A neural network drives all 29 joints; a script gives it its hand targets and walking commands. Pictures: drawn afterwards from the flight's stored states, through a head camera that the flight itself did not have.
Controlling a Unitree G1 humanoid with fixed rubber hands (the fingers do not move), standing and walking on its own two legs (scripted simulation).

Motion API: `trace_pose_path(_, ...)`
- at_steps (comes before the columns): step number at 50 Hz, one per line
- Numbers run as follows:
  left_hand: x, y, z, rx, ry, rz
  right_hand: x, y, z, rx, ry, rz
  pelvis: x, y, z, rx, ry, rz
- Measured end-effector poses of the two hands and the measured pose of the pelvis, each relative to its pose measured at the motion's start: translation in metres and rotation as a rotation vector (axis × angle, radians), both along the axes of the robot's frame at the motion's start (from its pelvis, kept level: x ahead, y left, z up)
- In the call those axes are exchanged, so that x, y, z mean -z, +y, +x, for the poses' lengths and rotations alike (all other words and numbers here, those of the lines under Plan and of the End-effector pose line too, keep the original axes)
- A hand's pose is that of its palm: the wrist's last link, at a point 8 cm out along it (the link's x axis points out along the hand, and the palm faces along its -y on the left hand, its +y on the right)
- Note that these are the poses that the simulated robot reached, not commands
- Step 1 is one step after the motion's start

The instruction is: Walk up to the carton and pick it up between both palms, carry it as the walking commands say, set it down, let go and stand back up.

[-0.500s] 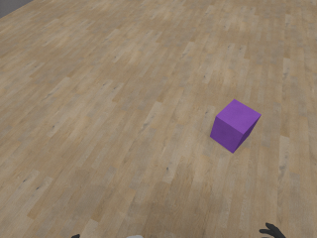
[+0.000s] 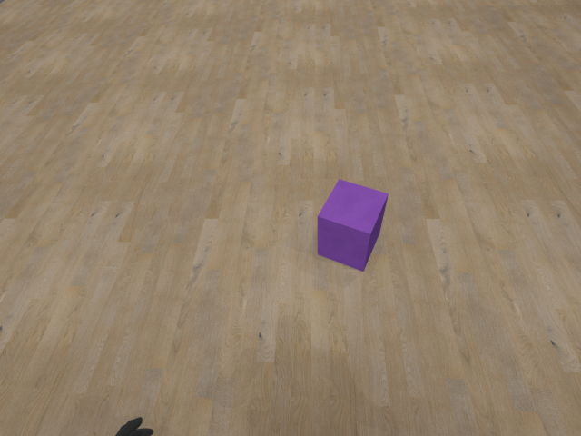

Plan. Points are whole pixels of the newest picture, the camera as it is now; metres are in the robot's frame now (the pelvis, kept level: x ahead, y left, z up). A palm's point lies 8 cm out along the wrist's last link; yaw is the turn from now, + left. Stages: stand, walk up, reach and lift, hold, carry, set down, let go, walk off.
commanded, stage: walk up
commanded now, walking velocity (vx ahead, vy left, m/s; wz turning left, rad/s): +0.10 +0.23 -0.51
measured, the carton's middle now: (351, 225) +0.95 -0.17 -0.64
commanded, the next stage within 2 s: none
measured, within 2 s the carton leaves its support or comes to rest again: neither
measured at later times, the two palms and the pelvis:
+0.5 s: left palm (123, 323) +0.33 +0.33 -0.12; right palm out of the picture +0.11 -0.15 -0.10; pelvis +0.19 +0.10 +0.01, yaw -13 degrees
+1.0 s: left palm (200, 243) +0.51 +0.23 -0.12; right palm (439, 297) +0.38 -0.24 -0.13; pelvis +0.39 +0.00 +0.01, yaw -16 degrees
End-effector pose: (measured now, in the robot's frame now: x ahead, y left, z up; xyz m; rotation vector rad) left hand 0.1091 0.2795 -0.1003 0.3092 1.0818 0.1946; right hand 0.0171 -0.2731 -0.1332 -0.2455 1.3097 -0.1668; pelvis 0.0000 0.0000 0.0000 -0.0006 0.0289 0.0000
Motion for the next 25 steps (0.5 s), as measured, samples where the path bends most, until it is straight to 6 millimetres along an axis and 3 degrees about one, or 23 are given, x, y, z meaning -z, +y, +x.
trace_pose_path(4, -0.006, 0.011, -0.008, -0.014, 0.072, 0.034, -0.007, 0.004, 0.027, 0.021, -0.04, 0.009, -0.008, 0.007, 0.017, 0.048, -0.008, 0.018)
trace_pose_path(11, -0.007, 0.039, -0.013, -0.015, 0.194, 0.031, -0.027, 0.031, 0.121, -0.002, -0.189, 0.035, -0.016, 0.037, 0.054, 0.116, -0.012, 0.041)
trace_pose_path(14, 0.002, 0.058, 0.005, -0.004, 0.211, 0.002, -0.034, 0.054, 0.163, -0.01, -0.252, 0.037, -0.014, 0.056, 0.081, 0.141, -0.008, 0.041)
trace_pose_path(17, 0.023, 0.08, 0.042, 0.044, 0.212, -0.02, -0.031, 0.074, 0.192, 0.007, -0.318, -0.006, 0.002, 0.08, 0.114, 0.175, -0.002, 0.01)
trace_pose_path(18, 0.03, 0.085, 0.058, 0.072, 0.211, -0.02, -0.028, 0.079, 0.191, 0.026, -0.32, -0.021, 0.006, 0.086, 0.122, 0.182, -0.005, 0.011)
trace_pose_path(20, 0.032, 0.086, 0.101, 0.123, 0.179, -0.032, -0.025, 0.092, 0.172, 0.083, -0.262, -0.029, 0.004, 0.091, 0.138, 0.198, -0.015, 0.008)
trace_pose_path(25, 0.015, 0.055, 0.226, 0.268, 0.036, -0.108, -0.031, 0.122, 0.097, 0.264, -0.025, -0.011, -0.013, 0.095, 0.187, 0.232, -0.023, -0.008)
